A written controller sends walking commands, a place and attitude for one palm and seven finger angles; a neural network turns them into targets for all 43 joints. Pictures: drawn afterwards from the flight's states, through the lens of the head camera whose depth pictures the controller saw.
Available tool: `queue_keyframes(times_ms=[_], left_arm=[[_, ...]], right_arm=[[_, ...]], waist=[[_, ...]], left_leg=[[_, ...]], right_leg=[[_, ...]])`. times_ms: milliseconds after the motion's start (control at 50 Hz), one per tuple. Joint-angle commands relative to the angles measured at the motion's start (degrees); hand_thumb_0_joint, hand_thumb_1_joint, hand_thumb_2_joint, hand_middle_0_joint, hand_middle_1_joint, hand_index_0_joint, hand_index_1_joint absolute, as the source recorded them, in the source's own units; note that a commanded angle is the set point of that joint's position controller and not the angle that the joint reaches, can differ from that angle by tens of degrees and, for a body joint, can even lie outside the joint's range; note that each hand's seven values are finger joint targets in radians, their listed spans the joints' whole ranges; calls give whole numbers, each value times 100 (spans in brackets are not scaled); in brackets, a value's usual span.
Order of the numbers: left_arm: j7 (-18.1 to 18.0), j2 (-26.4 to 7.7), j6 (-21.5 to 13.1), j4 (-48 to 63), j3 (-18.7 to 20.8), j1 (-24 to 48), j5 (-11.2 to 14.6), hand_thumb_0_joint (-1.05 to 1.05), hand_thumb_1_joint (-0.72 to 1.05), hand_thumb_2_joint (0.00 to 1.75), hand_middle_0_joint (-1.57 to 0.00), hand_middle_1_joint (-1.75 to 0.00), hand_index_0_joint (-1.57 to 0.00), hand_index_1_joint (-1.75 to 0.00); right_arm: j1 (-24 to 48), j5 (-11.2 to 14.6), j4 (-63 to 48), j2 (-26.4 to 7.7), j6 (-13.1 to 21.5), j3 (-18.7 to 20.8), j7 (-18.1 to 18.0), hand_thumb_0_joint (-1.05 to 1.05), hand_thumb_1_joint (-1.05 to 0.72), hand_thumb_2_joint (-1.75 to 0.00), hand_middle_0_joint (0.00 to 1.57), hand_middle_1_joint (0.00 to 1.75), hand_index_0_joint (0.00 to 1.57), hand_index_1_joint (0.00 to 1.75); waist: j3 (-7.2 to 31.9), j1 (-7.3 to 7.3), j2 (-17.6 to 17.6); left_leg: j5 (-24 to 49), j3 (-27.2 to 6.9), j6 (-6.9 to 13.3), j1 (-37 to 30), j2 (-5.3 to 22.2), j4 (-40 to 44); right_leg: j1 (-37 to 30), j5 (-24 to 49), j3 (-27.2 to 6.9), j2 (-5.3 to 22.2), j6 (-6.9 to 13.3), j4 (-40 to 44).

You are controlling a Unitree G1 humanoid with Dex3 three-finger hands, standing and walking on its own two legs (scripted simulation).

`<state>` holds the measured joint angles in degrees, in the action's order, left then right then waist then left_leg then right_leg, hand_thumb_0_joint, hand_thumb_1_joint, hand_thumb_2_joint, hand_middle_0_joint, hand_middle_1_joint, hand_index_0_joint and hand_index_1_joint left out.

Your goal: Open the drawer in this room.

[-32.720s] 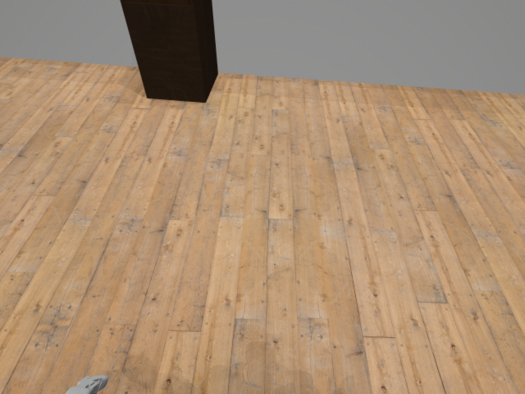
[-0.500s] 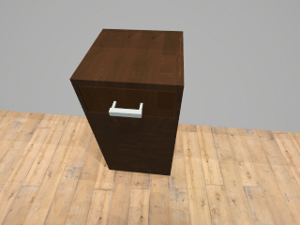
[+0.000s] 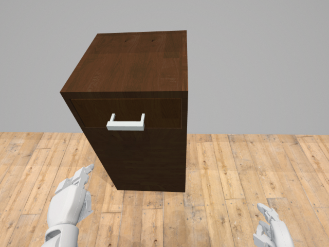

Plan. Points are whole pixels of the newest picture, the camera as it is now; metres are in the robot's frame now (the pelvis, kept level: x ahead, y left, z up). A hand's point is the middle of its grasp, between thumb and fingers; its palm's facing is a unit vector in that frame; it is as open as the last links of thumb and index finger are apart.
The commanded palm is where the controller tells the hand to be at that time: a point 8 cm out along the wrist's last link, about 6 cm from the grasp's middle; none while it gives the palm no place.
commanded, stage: raise the hand with hooked fingers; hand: left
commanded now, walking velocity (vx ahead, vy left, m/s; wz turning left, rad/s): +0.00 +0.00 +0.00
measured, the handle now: (126, 121) +0.54 +0.17 -0.05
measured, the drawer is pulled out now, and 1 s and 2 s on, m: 0.00 0.00 0.00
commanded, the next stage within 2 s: move the hooked fingers above the handle in 1.62 s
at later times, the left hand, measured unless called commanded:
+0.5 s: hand (77, 202) +0.23 +0.23 +0.01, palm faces +0.05 -0.08 -1.00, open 10.7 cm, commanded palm +0.18 +0.23 +0.05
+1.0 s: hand (63, 176) +0.27 +0.25 +0.07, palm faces +0.09 -0.07 -0.99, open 13.4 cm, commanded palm +0.24 +0.26 +0.12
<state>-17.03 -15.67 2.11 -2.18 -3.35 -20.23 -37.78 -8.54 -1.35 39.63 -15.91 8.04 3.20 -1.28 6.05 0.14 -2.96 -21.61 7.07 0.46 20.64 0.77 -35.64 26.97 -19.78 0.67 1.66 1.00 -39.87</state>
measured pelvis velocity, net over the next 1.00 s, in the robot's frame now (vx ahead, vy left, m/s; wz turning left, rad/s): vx -0.02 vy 0.02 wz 0.00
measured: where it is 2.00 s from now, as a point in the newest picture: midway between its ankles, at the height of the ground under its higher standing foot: outside the picture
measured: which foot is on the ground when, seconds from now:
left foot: down 0.00-1.00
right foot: down 0.00-1.00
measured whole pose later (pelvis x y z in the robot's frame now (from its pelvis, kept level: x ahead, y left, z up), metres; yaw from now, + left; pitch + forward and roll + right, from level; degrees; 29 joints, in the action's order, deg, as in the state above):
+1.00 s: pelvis -0.02 +0.02 +0.00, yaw +0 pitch +4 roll +1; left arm -12.4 -23.7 3.4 -2.0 -4.5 -3.3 -56.5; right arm -6.0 -0.6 33.4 -13.4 -6.5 1.1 -0.8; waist 3.4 -3.6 -3.9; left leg -20.9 3.5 1.6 18.7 -0.9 -35.7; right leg 23.6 -17.5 0.6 1.9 -0.3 -37.2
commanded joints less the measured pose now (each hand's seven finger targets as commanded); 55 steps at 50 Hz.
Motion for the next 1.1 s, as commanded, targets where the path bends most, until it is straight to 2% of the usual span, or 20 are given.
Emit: queue_keyframes(times_ms=[0,60,100,140,160,180,220,260,300,340,400,440,460,540,640,740,840,900,980,1080], left_arm=[[-166,-457,-464,196,159,-2473,-1408,0,55,75,-22,-53,-22,-53],[-506,-1106,-843,977,682,-1633,-1980,0,48,72,-23,-57,-23,-57],[-897,-1337,-909,1433,935,-897,-2349,0,43,70,-23,-60,-23,-60],[-1210,-1539,-1066,2018,1048,208,-2500,0,39,68,-24,-63,-24,-63],[-1344,-1732,-1152,2448,1108,1033,-2524,0,36,67,-24,-64,-24,-64],[-1420,-1498,-1220,2465,894,1114,-2426,0,34,66,-24,-66,-24,-66],[-1469,-1543,-1411,2353,894,1214,-2304,0,29,64,-24,-69,-24,-69],[-1468,-1523,-1489,2181,902,1302,-2232,0,25,62,-25,-72,-25,-72],[-1386,-1533,-1432,1748,916,1159,-2298,0,20,60,-25,-75,-25,-75],[-1176,-1513,-955,1209,905,784,-2287,0,15,58,-25,-78,-25,-78],[-623,-1483,-113,1039,829,-19,-1915,0,8,55,-26,-82,-26,-82],[-268,-1680,124,1193,931,-176,-1703,0,4,53,-26,-86,-26,-86],[-115,-1737,135,1100,1010,-202,-1600,0,1,52,-26,-87,-26,-87],[-78,-1760,-264,1692,1034,288,-1784,0,-8,48,-27,-93,-27,-93],[-618,-1900,-905,1851,1273,1201,-1980,0,-20,43,-28,-100,-28,-100],[-773,-1760,-699,1520,1046,1720,-1970,0,-31,38,-29,-108,-29,-108],[-273,-1669,-59,1269,599,2165,-1880,0,-43,33,-29,-115,-29,-115],[161,-1827,174,1116,548,2547,-1874,0,-50,30,-30,-120,-30,-120],[604,-2053,172,929,579,3237,-1923,0,-50,30,-30,-120,-30,-120],[897,-2215,-120,993,640,3939,-1869,0,-50,30,-30,-120,-30,-120]], right_arm=[[924,-41,-1496,-402,-527,110,373,0,-90,-90,20,30,20,30],[964,-110,-1697,-347,-800,51,432,0,-90,-90,20,30,20,30],[871,-258,-1874,-257,-924,80,384,0,-90,-90,20,30,20,30],[810,-332,-1819,-196,-1002,75,290,0,-90,-90,20,30,20,30],[763,-402,-1745,-186,-1051,66,234,0,-90,-90,20,30,20,30],[752,-388,-1764,-151,-1043,77,184,0,-90,-90,20,30,20,30],[691,-357,-1695,-189,-959,90,146,0,-90,-90,20,30,20,30],[745,-413,-1642,-185,-951,61,160,0,-90,-90,20,30,20,30],[827,-472,-1652,-215,-999,50,220,0,-90,-90,20,30,20,30],[858,-413,-1678,-253,-1109,27,246,0,-90,-90,20,30,20,30],[939,-131,-1828,-267,-1229,-52,175,0,-90,-90,20,30,20,30],[1002,-47,-1842,-273,-1213,-146,88,0,-90,-90,20,30,20,30],[1110,-5,-1796,-279,-1229,-222,52,0,-90,-90,20,30,20,30],[885,-119,-1705,-299,-1110,-171,-27,0,-90,-90,20,30,20,30],[574,-244,-1522,-318,-996,14,-29,0,-90,-90,20,30,20,30],[577,-161,-1410,-402,-1005,153,46,0,-90,-90,20,30,20,30],[774,-6,-1441,-444,-1098,107,47,0,-90,-90,20,30,20,30],[827,64,-1449,-430,-1186,23,14,0,-90,-90,20,30,20,30],[810,63,-1451,-385,-1267,-102,-37,0,-90,-90,20,30,20,30],[746,46,-1388,-335,-1286,-159,-50,0,-90,-90,20,30,20,30]], waist=[[134,-889,1708],[456,-895,832],[984,-796,-121],[1558,-576,-428],[1689,-363,-198],[1766,-282,-221],[1671,-115,-216],[1456,-12,146],[1264,-53,471],[1340,-213,585],[1572,-508,887],[1549,-584,1127],[1292,-571,1310],[843,-503,815],[1150,-387,31],[1181,-307,-231],[960,-384,67],[688,-410,302],[492,-449,296],[670,-439,-103]], left_leg=[[1787,-374,-66,1109,-296,25],[1228,-396,-14,1198,-453,-238],[1317,-395,69,829,-506,-562],[1539,-473,108,470,-491,-1017],[1451,-592,139,441,-491,-1272],[1347,-601,170,316,-485,-1401],[1204,-648,165,364,-467,-1654],[1138,-711,180,676,-452,-1807],[962,-696,167,1057,-454,-1798],[981,-646,155,1347,-451,-1468],[1191,-539,103,1348,-416,-853],[1181,-506,97,1342,-381,-571],[818,-555,98,1402,-345,-399],[1002,-548,138,954,-272,-140],[1205,-603,120,254,-305,-155],[1513,-631,71,-59,-237,-73],[1806,-716,43,-193,-144,349],[1861,-705,37,-304,-104,610],[1783,-664,49,-460,-124,864],[2179,-683,24,-805,-143,983]], right_leg=[[-855,2079,-533,-190,293,225],[-685,1474,-813,-184,311,88],[-377,1428,-857,-249,346,-105],[143,1548,-1017,-193,345,-318],[467,1344,-1075,-187,310,-395],[651,1257,-1089,-151,281,-384],[1025,1098,-1053,-149,264,-442],[1129,1173,-1003,-143,234,-478],[966,1168,-995,-105,188,-419],[242,1500,-836,-103,140,-317],[-1015,2239,-756,-99,65,-94],[-1524,2435,-747,-40,3,-37],[-1432,1898,-773,-23,14,100],[-1160,1598,-502,-23,50,330],[-647,1198,-332,-87,171,337],[-430,1167,-30,-159,204,293],[-837,1284,96,-169,179,472],[-1054,1262,107,-177,159,671],[-1312,1206,105,-186,165,904],[-1615,1513,100,-204,191,1090]])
